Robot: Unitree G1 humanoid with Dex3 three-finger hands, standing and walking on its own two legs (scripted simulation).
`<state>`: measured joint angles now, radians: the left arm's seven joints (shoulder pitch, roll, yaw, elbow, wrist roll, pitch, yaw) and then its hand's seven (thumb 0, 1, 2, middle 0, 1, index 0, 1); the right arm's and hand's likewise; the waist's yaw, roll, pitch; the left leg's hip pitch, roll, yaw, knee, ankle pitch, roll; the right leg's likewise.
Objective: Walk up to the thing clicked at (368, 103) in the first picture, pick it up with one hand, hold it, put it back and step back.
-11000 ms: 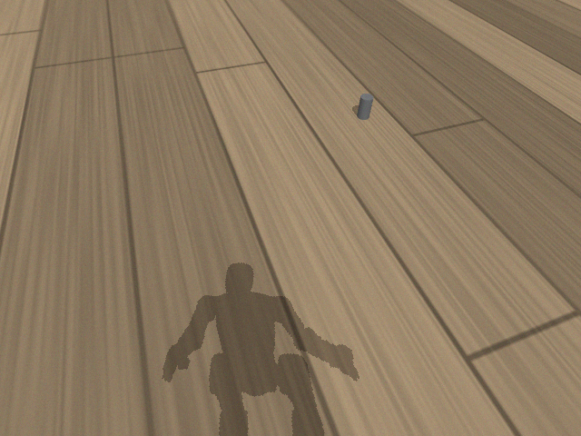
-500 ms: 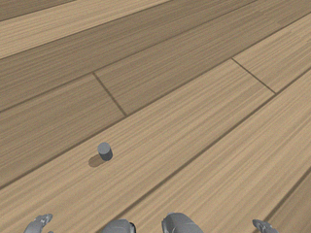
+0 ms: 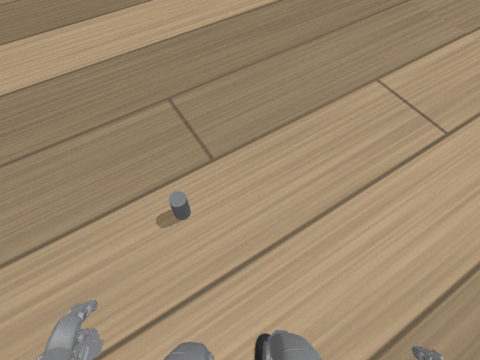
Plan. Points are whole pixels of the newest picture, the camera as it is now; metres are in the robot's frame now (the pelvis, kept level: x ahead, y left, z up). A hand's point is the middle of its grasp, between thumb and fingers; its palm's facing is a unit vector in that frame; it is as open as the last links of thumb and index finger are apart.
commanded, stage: walk up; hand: left
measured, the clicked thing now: (180, 206) +0.70 +0.27 -0.69
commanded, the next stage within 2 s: stand in 1.58 s
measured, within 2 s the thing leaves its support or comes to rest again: neither
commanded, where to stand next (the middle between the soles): +0.28 -0.03 m, yaw +1 degrees
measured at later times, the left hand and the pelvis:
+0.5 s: hand out of the picture -0.07 +0.24 -0.14, palm faces -0.01 -0.91 -0.41, open 7.4 cm; pelvis -0.09 -0.04 +0.00, yaw -3 degrees
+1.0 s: hand out of the picture +0.01 +0.24 -0.14, palm faces -0.04 -0.91 -0.40, open 7.4 cm; pelvis -0.08 -0.02 +0.00, yaw -2 degrees
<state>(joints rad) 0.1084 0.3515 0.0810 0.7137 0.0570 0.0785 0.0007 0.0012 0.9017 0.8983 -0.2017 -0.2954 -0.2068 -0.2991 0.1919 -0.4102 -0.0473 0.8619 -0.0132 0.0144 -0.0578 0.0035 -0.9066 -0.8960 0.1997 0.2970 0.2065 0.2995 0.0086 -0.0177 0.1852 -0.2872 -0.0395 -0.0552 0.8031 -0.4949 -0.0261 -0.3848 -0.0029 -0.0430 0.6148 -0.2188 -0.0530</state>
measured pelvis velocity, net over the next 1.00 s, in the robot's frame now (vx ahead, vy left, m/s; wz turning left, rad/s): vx -0.08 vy -0.02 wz -0.04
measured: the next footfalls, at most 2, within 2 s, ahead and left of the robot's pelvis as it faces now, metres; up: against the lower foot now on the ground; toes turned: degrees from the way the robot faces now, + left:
left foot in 0.04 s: +0.00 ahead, +0.12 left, +0.00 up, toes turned -1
right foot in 0.36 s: -0.09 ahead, -0.17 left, +0.00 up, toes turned +1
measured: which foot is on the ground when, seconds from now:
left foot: up 0.00-0.02, down 0.04-0.38, up 0.40-0.62, down 0.64-1.00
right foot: down 0.00-0.06, up 0.08-0.34, down 0.36-0.70, up 0.72-0.90, down 0.92-1.00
